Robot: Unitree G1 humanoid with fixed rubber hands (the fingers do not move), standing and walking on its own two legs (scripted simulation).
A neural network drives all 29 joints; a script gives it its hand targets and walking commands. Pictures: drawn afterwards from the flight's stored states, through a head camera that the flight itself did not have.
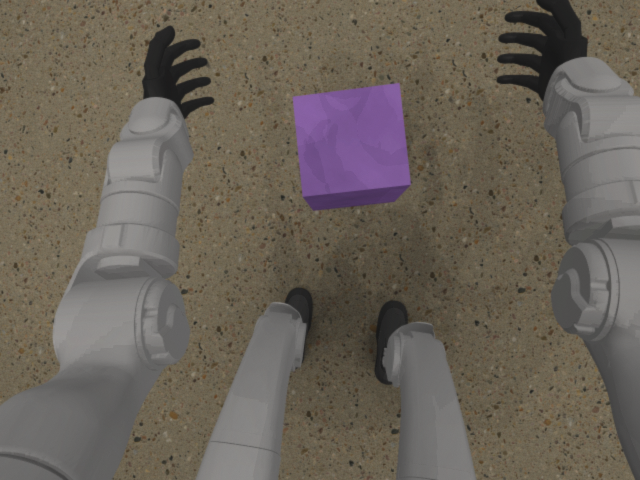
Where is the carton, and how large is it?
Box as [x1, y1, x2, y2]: [293, 83, 410, 210]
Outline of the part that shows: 399,83 293,97 302,195 313,210 394,201 410,184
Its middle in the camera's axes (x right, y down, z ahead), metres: +0.07 -0.19 +0.87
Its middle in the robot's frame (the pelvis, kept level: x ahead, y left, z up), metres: +0.56 +0.05 -0.54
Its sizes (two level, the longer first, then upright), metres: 0.210 0.200 0.250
